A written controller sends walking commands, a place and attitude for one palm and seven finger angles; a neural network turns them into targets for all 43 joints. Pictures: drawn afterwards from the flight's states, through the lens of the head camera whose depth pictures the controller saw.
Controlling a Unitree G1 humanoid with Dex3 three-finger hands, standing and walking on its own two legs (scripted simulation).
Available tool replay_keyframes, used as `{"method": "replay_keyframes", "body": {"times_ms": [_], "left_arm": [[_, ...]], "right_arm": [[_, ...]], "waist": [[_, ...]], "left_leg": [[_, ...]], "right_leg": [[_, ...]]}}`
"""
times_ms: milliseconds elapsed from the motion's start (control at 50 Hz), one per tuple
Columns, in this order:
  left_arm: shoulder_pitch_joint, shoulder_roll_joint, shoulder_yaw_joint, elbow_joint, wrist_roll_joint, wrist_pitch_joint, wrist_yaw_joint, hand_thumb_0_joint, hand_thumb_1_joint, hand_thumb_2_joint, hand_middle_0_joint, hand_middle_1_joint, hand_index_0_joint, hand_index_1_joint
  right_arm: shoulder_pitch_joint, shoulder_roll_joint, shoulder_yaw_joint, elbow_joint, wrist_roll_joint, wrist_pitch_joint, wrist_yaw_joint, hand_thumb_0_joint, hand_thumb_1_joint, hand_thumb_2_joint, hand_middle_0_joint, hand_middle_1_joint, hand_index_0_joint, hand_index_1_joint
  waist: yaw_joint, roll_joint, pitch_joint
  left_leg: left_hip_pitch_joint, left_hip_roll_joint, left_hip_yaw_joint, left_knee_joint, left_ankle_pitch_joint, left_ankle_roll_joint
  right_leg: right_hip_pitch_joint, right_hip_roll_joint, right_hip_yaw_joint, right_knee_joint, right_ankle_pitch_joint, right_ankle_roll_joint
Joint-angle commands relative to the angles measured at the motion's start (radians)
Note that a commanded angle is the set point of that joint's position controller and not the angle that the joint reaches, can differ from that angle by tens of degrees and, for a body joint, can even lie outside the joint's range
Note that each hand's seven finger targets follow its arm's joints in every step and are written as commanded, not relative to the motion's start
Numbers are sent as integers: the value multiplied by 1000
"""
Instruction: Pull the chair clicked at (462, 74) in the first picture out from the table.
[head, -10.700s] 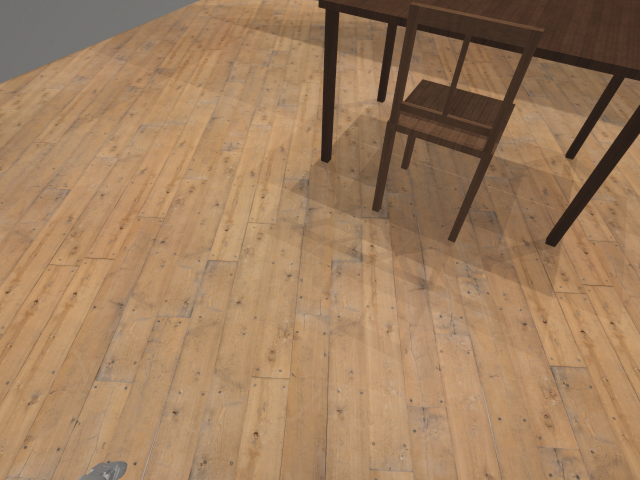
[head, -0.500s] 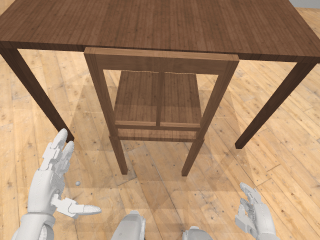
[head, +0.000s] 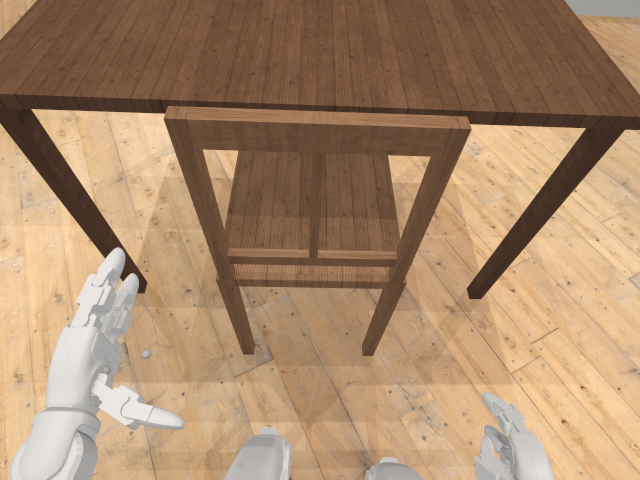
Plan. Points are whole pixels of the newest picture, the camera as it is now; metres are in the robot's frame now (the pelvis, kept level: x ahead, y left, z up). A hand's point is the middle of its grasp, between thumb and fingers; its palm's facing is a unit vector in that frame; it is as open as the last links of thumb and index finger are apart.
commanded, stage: raise the hand toward the chair's back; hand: left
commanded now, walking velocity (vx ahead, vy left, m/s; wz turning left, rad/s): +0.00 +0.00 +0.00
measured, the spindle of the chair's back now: (315, 209) +0.51 +0.04 -0.02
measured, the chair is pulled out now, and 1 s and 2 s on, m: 0.00 0.00 0.00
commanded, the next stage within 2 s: aim the fingers beside a spindle in 0.36 s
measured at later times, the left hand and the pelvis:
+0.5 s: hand (164, 354) +0.25 +0.19 +0.05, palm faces +0.06 -1.00 -0.05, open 16.9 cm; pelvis +0.00 -0.02 +0.00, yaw +0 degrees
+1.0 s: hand (180, 323) +0.29 +0.19 +0.03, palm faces +0.05 -1.00 -0.05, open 16.9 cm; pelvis +0.00 -0.02 -0.01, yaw +0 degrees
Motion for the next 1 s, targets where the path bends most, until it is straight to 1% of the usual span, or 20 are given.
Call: {"method": "replay_keyframes", "body": {"times_ms": [0,100,140,180,240,380,420,460,480,500,520,640,660,720,760,780,840,900,960,980], "left_arm": [[-48,123,63,-177,-18,-73,-1,0,-500,300,-60,-80,-60,-80],[-51,145,79,-225,-9,-100,16,0,-500,300,-60,-80,-60,-80],[-47,131,68,-217,-11,-102,19,0,-500,300,-60,-80,-60,-80],[-37,138,77,-196,-7,-99,21,0,-500,300,-60,-80,-60,-80],[-53,119,57,-183,-10,-93,11,0,-500,300,-60,-80,-60,-80],[-58,134,72,-172,-18,-89,-3,0,-500,300,-60,-80,-60,-80],[-72,132,66,-189,-14,-97,-2,0,-500,300,-60,-80,-60,-80],[-71,124,61,-177,-13,-98,-1,0,-500,300,-60,-80,-60,-80],[-95,144,77,-151,-8,-97,2,0,-500,300,-60,-80,-60,-80],[-138,129,60,-146,-8,-102,0,0,-500,300,-60,-80,-60,-80],[-162,133,63,-142,-7,-108,-2,0,-500,300,-60,-80,-60,-80],[-208,151,79,-102,-9,-112,-16,0,-500,300,-60,-80,-60,-80],[-214,136,64,-94,-11,-108,-18,0,-500,300,-60,-80,-60,-80],[-234,172,112,-52,-15,-102,-14,0,-500,300,-60,-80,-60,-80],[-235,167,114,-40,-15,-104,-16,0,-500,300,-60,-80,-60,-80],[-246,183,123,-34,-13,-107,-15,0,-500,300,-60,-80,-60,-80],[-294,157,96,-15,-14,-111,-20,0,-500,300,-60,-80,-60,-80],[-288,162,100,-2,-11,-118,-21,0,-500,300,-60,-80,-60,-80],[-348,149,82,27,-7,-120,-19,0,-500,300,-60,-80,-60,-80],[-356,179,115,40,-7,-124,-12,0,-500,300,-60,-80,-60,-80]], "right_arm": [[-50,-145,-63,-150,6,-56,-13,0,-900,-900,200,300,200,300],[-44,-141,-68,-149,2,-59,-10,0,-900,-900,200,300,200,300],[-48,-138,-67,-146,3,-58,-7,0,-900,-900,200,300,200,300],[-46,-140,-68,-143,2,-54,-8,0,-900,-900,200,300,200,300],[-46,-140,-67,-145,5,-51,-9,0,-900,-900,200,300,200,300],[-47,-137,-67,-146,7,-49,-15,0,-900,-900,200,300,200,300],[-52,-135,-65,-148,8,-51,-14,0,-900,-900,200,300,200,300],[-51,-134,-64,-146,6,-51,-14,0,-900,-900,200,300,200,300],[-52,-137,-64,-139,6,-50,-15,0,-900,-900,200,300,200,300],[-50,-137,-61,-136,6,-50,-15,0,-900,-900,200,300,200,300],[-48,-141,-63,-132,4,-53,-16,0,-900,-900,200,300,200,300],[-46,-145,-64,-125,5,-53,-17,0,-900,-900,200,300,200,300],[-48,-142,-64,-128,4,-53,-17,0,-900,-900,200,300,200,300],[-43,-146,-64,-120,4,-45,-16,0,-900,-900,200,300,200,300],[-42,-143,-66,-120,4,-41,-13,0,-900,-900,200,300,200,300],[-40,-145,-66,-116,4,-40,-14,0,-900,-900,200,300,200,300],[-35,-147,-66,-110,4,-37,-11,0,-900,-900,200,300,200,300],[-31,-150,-70,-107,3,-37,-8,0,-900,-900,200,300,200,300],[-29,-154,-70,-102,3,-32,-8,0,-900,-900,200,300,200,300],[-25,-156,-71,-95,2,-30,-10,0,-900,-900,200,300,200,300]], "waist": [[-1,16,-206],[7,48,-254],[1,58,-236],[0,30,-234],[-7,31,-219],[-4,-4,-226],[-5,27,-223],[-9,15,-220],[-11,12,-202],[-19,16,-196],[-21,10,-215],[-10,14,-259],[-11,17,-259],[-2,3,-260],[1,6,-274],[-1,8,-280],[-14,2,-277],[-8,14,-298],[-24,-2,-271],[-19,-17,-273]], "left_leg": [[282,3,-58,-193,131,-18],[312,5,-51,-184,183,-19],[313,5,-47,-181,182,-19],[293,4,-46,-177,178,-16],[282,2,-39,-169,172,-15],[266,-3,-32,-155,184,-9],[274,-3,-30,-157,174,-11],[271,-3,-31,-154,170,-10],[251,-3,-32,-148,158,-9],[245,-5,-32,-143,148,-9],[249,-3,-33,-135,152,-9],[241,-5,-27,-122,162,-8],[237,-7,-22,-118,165,-6],[213,-6,-20,-113,168,-7],[211,-8,-14,-109,179,-7],[213,-5,-18,-105,191,-6],[211,-4,-18,-101,184,-7],[213,-3,-18,-95,195,-7],[196,-2,-19,-93,155,-7],[184,0,-22,-87,157,-5]], "right_leg": [[-4,29,-5,-160,139,-34],[16,26,-1,-148,179,-36],[3,26,-1,-151,180,-34],[16,28,2,-152,182,-33],[9,25,7,-156,190,-30],[41,24,19,-164,218,-28],[26,21,21,-163,204,-29],[19,22,19,-162,201,-28],[8,23,22,-161,189,-28],[-5,21,25,-158,182,-27],[-12,21,26,-151,185,-28],[3,18,38,-142,197,-28],[5,16,43,-144,205,-26],[16,17,50,-140,213,-26],[26,15,53,-136,228,-25],[23,18,52,-130,239,-27],[1,17,49,-123,234,-24],[0,17,50,-114,245,-26],[-40,18,45,-114,197,-24],[-36,20,48,-110,199,-25]]}}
